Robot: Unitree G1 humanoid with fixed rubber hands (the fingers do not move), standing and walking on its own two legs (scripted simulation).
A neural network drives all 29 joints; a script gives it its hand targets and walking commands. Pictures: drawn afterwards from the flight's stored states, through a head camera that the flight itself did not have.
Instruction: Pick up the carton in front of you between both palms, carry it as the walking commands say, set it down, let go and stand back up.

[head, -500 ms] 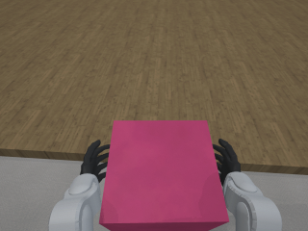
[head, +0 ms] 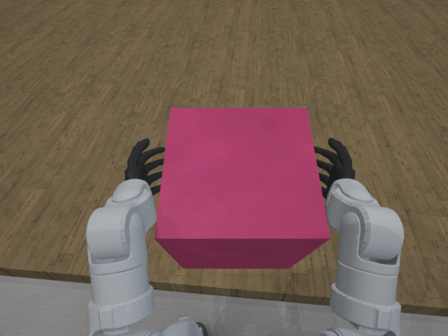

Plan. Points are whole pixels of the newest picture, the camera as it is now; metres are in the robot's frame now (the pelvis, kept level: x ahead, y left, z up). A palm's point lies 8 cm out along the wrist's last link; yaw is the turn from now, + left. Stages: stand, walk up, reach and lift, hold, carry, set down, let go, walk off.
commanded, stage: carry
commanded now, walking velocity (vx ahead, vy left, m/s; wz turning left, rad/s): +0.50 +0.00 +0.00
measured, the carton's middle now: (237, 198) +0.33 +0.00 +0.07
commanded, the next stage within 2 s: none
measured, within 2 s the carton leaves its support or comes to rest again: neither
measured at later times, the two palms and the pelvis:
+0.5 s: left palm (168, 70) +0.69 +0.17 +0.11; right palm (289, 68) +0.69 -0.13 +0.12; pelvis +0.35 +0.02 -0.01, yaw +2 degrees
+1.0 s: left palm out of the picture +1.05 +0.15 +0.27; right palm out of the picture +1.06 -0.15 +0.26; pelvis +0.71 +0.00 +0.10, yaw +0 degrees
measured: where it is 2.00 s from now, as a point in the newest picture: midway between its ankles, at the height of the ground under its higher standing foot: (235, 132)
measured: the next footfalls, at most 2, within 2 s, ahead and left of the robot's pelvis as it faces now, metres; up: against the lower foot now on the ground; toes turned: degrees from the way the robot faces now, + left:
left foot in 0.06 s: +0.23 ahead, +0.09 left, +0.00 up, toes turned +9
right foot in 0.54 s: +0.62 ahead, -0.06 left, +0.11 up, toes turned -4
